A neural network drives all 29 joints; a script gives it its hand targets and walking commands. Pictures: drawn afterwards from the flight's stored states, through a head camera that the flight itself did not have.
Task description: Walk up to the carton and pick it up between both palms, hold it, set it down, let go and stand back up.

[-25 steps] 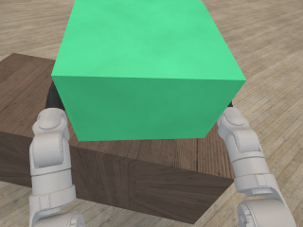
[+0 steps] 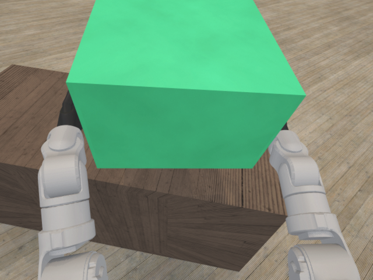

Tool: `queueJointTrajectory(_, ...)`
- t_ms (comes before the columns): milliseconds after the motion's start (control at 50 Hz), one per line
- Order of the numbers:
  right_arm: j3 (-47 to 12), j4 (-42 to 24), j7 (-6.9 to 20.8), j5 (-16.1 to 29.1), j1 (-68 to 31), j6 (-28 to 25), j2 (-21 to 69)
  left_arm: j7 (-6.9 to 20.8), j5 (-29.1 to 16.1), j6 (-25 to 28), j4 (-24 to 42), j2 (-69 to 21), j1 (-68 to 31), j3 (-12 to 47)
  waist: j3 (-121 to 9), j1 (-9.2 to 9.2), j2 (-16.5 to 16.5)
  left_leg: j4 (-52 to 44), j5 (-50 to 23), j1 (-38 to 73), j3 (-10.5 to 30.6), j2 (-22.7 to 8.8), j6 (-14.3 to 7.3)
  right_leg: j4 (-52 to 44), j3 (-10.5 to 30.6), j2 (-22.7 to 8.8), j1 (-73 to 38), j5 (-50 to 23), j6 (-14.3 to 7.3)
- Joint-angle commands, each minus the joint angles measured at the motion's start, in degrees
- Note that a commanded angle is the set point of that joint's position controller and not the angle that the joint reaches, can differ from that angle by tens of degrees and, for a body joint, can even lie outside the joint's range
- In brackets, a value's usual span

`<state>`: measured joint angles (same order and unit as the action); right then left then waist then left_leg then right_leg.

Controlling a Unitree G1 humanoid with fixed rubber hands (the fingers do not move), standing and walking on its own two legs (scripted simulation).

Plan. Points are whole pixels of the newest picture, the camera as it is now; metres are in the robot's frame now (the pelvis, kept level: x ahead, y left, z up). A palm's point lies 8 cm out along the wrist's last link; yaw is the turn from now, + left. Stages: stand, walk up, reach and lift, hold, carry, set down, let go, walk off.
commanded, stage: hold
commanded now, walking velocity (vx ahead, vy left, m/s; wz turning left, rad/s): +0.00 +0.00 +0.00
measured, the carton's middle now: (180, 78) +0.44 -0.01 +0.23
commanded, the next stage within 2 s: none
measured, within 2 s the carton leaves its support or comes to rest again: neither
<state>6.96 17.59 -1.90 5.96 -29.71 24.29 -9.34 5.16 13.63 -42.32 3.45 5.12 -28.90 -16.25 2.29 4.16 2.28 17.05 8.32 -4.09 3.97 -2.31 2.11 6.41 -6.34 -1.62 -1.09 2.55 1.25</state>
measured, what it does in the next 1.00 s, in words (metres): stands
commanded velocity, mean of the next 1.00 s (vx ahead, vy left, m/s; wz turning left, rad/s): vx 0.00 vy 0.00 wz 0.00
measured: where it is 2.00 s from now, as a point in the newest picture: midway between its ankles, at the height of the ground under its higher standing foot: outside the picture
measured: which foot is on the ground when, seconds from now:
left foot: down 0.00-1.00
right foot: down 0.00-1.00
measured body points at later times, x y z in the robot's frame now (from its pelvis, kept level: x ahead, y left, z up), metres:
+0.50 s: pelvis +0.00 +0.00 +0.00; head -0.02 +0.02 +0.45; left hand +0.36 +0.20 +0.19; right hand +0.35 -0.20 +0.16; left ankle +0.02 +0.14 -0.75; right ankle +0.02 -0.14 -0.75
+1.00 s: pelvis -0.01 -0.01 +0.00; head -0.03 +0.02 +0.45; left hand +0.36 +0.20 +0.19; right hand +0.35 -0.21 +0.17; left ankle +0.02 +0.14 -0.75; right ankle +0.02 -0.14 -0.75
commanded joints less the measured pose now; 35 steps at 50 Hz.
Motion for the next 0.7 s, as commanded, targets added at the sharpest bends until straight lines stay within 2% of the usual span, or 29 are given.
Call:
queueJointTrajectory(0, -15.07, -17.65, 6.29, 4.37, -36.21, -4.47, 12.06, 7.37, -9.10, 3.35, 9.25, -13.86, -27.00, 19.82, -25.20, -0.68, -3.11, -1.39, -16.84, 2.40, -5.09, 5.57, 1.84, 2.23, -0.48, 5.02, -10.40, -6.02, -2.15)
queueJointTrajectory(140, -14.59, -15.79, 5.25, 5.23, -34.89, -3.81, 12.45, 8.00, -8.98, 2.67, 8.10, -12.75, -26.75, 18.76, -23.75, -0.21, -3.00, -1.88, -15.29, 0.07, -5.35, 5.83, 1.02, 2.24, 0.24, 4.21, -11.94, -7.03, -1.71)
queueJointTrajectory(160, -15.04, -14.50, 4.96, 5.03, -30.83, -2.31, 15.57, 8.42, -9.26, 1.76, 9.55, -14.43, -25.65, 20.57, -23.08, 2.61, -4.43, -1.84, -13.56, 0.83, -4.64, 5.59, 0.76, 3.51, 0.28, 3.31, -9.94, -8.85, -1.22)
queueJointTrajectory(200, -15.57, -16.15, 4.95, 5.49, -30.68, -1.98, 15.65, 9.08, -9.30, 1.41, 11.37, -14.94, -25.36, 20.29, -24.24, 2.09, -4.74, -2.31, -13.94, -0.11, -4.73, 5.96, 0.39, 3.61, -0.07, 3.93, -10.80, -10.06, -1.08)
queueJointTrajectory(240, -15.74, -18.76, 4.61, 5.49, -31.79, -1.86, 15.93, 9.69, -9.10, 1.25, 10.22, -14.68, -24.24, 19.49, -24.89, 2.47, -3.60, -1.95, -14.27, 0.17, -4.52, 6.02, -0.02, 3.78, 0.31, 3.55, -11.94, -11.39, -0.72)
queueJointTrajectory(300, -16.92, -20.47, 4.19, 6.25, -30.81, -2.00, 15.55, 9.61, -9.44, 1.53, 14.57, -14.75, -24.58, 21.57, -25.13, 2.32, -6.53, -1.53, -17.61, 1.96, -4.48, 6.23, 1.00, 4.45, -0.18, 4.09, -11.52, -13.38, -1.12)
queueJointTrajectory(360, -18.72, -23.28, 3.96, 6.89, -30.29, -2.07, 15.10, 9.02, -9.81, 1.64, 16.36, -15.01, -22.88, 21.75, -26.13, 1.80, -5.25, -0.69, -20.61, 3.03, -4.18, 6.11, 0.90, 4.86, -0.18, 4.48, -11.91, -15.76, -1.33)
queueJointTrajectory(380, -19.02, -23.23, 3.91, 6.68, -30.97, -1.71, 15.35, 9.03, -9.62, 1.23, 14.45, -14.60, -22.39, 21.19, -25.16, 1.41, -4.20, -1.19, -19.42, 2.79, -3.91, 5.95, 0.69, 4.81, -0.22, 4.46, -12.25, -14.89, -1.18)
queueJointTrajectory(480, -19.20, -23.63, 4.83, 6.34, -31.63, -2.21, 14.78, 8.19, -9.98, 1.48, 16.62, -14.71, -23.50, 22.01, -23.48, 0.70, -4.60, -2.64, -14.84, 1.00, -4.30, 5.11, 0.92, 4.69, -0.76, 5.08, -10.49, -8.75, -1.49)
queueJointTrajectory(500, -18.38, -23.37, 5.08, 5.93, -32.77, -2.26, 14.59, 8.01, -9.50, 1.25, 14.42, -14.40, -23.85, 21.05, -22.23, 0.42, -3.83, -2.84, -12.38, 0.65, -4.50, 5.02, 0.39, 4.60, -0.74, 4.76, -9.17, -6.99, -1.38)
queueJointTrajectory(520, -18.54, -22.44, 5.31, 6.00, -33.09, -2.15, 14.34, 7.86, -9.62, 1.05, 14.35, -14.88, -24.25, 21.34, -21.17, 0.73, -3.94, -3.22, -11.69, 0.30, -4.47, 4.93, 0.69, 4.47, -0.76, 4.82, -8.67, -6.45, -1.59)
queueJointTrajectory(540, -18.33, -22.33, 5.56, 5.82, -33.28, -2.30, 14.27, 7.72, -9.70, 0.90, 13.98, -14.48, -24.37, 20.80, -22.01, 0.01, -3.91, -3.62, -10.21, -0.49, -4.57, 4.95, 0.42, 4.79, -0.81, 4.88, -8.87, -5.23, -1.54)
queueJointTrajectory(560, -18.52, -21.61, 5.72, 6.05, -33.71, -2.23, 14.19, 7.68, -9.81, 0.59, 13.65, -14.96, -24.53, 21.20, -21.30, 0.25, -3.90, -3.75, -9.95, -0.46, -4.66, 4.69, 0.54, 4.56, -1.06, 5.13, -8.61, -4.45, -1.69)
queueJointTrajectory(580, -17.78, -21.41, 5.85, 5.42, -33.95, -2.06, 13.81, 7.74, -9.62, 0.43, 12.97, -14.61, -24.59, 20.29, -20.08, -0.18, -3.48, -4.09, -8.96, -1.62, -4.83, 4.87, 0.17, 4.50, -0.91, 4.89, -8.96, -3.82, -1.53)
queueJointTrajectory(600, -17.59, -20.47, 5.87, 5.35, -33.42, -1.95, 14.23, 7.78, -9.77, 0.25, 12.18, -14.87, -24.04, 20.30, -20.02, 0.46, -3.30, -4.03, -9.37, -1.48, -4.73, 4.72, 0.11, 4.54, -0.75, 4.74, -9.20, -4.26, -1.61)
queueJointTrajectory(660, -16.53, -17.46, 6.19, 4.95, -35.12, -0.75, 13.96, 8.43, -9.20, -0.70, 7.97, -14.39, -25.92, 18.76, -19.01, 0.23, -2.53, -4.46, -4.98, -1.75, -4.82, 4.80, -0.16, 4.03, -0.76, 4.50, -8.23, -0.62, -1.35)
queueJointTrajectory(680, -16.22, -17.93, 6.45, 4.87, -34.62, -0.86, 14.58, 8.64, -8.81, -0.62, 8.23, -14.40, -25.02, 18.20, -19.07, -0.32, -2.14, -4.32, -5.16, -1.87, -5.01, 4.95, -0.37, 4.01, -0.70, 4.43, -8.50, -0.77, -1.36)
